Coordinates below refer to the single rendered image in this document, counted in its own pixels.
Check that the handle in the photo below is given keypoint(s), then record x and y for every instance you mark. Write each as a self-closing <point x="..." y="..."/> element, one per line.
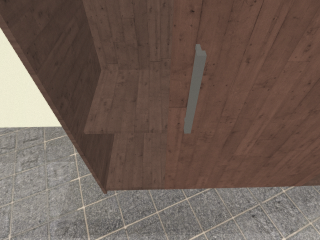
<point x="196" y="79"/>

